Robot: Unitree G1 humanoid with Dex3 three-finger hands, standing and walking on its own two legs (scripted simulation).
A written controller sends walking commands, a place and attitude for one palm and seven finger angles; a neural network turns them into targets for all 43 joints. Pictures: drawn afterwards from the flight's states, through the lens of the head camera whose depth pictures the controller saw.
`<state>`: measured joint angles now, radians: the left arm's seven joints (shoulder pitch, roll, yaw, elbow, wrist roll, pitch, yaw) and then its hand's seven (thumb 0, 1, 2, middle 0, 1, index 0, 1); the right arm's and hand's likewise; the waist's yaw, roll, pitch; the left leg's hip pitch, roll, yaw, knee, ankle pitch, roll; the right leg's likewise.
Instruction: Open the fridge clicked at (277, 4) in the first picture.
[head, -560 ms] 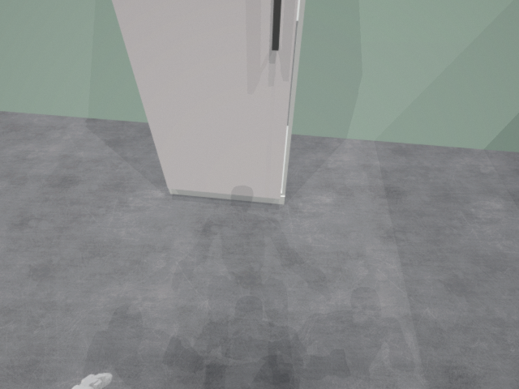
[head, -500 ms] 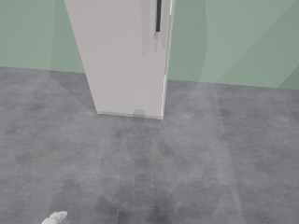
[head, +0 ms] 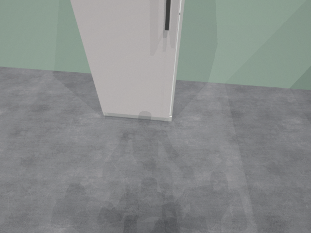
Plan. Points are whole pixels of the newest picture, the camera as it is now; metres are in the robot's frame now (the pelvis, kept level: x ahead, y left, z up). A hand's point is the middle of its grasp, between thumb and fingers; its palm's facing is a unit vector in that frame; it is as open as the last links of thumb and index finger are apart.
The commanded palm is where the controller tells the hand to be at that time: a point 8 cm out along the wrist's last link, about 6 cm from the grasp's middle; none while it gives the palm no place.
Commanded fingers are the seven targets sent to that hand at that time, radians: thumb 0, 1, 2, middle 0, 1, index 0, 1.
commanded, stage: stand and wait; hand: right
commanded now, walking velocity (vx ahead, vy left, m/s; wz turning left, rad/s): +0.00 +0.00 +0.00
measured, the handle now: out of the picture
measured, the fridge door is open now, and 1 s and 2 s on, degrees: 0 0 0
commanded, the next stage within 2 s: look at it before walking up in 0.26 s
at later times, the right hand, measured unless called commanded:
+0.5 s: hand out of the picture +0.07 -0.24 -0.15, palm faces -0.04 +0.94 -0.33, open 7.4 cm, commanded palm none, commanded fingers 0.00 -0.90 -0.90 0.20 0.30 0.20 0.30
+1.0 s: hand out of the picture +0.08 -0.24 -0.15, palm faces -0.04 +0.94 -0.33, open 7.4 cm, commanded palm none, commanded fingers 0.00 -0.90 -0.90 0.20 0.30 0.20 0.30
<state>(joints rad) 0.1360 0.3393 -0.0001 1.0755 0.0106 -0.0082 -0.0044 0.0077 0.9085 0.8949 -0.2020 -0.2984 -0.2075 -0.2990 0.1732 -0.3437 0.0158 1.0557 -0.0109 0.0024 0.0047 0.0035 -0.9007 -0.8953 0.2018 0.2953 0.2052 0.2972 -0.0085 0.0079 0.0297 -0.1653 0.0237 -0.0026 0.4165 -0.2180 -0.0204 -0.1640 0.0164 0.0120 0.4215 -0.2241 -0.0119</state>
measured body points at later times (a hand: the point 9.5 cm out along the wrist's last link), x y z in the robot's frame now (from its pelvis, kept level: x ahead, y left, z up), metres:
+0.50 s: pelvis +0.00 +0.01 +0.00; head +0.00 +0.01 +0.45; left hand +0.07 +0.30 -0.13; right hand +0.08 -0.29 -0.13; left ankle +0.01 +0.13 -0.74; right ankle +0.00 -0.11 -0.74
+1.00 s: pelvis +0.01 +0.01 +0.00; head +0.01 +0.01 +0.45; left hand +0.09 +0.31 -0.13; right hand +0.08 -0.28 -0.13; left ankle +0.01 +0.13 -0.74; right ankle +0.00 -0.11 -0.74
